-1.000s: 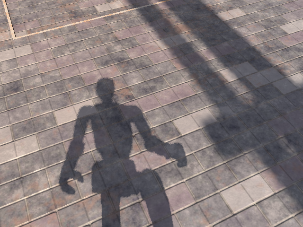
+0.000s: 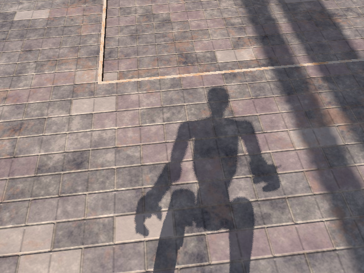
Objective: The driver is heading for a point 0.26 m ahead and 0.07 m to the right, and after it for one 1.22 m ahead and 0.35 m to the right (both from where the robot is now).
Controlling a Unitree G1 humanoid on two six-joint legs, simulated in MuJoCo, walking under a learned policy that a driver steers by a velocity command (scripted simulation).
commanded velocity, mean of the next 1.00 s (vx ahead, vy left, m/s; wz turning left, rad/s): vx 0.50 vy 0.00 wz -0.44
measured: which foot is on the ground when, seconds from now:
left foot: up 0.00-0.16, down 0.18-0.72, up 0.74-1.00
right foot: down 0.00-0.20, up 0.22-0.68, down 0.70-1.00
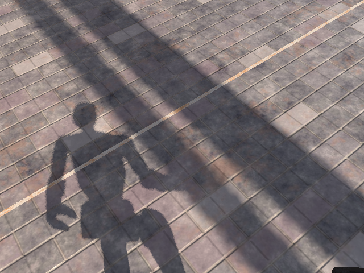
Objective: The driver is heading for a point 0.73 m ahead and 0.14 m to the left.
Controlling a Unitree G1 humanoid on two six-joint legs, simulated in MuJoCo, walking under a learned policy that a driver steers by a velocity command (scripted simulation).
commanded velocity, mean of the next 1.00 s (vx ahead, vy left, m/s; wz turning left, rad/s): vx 0.49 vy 0.00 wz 0.02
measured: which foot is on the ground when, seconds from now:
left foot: up 0.00-0.20, down 0.22-0.74, up 0.76-1.00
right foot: down 0.00-0.24, up 0.26-0.72, down 0.74-1.00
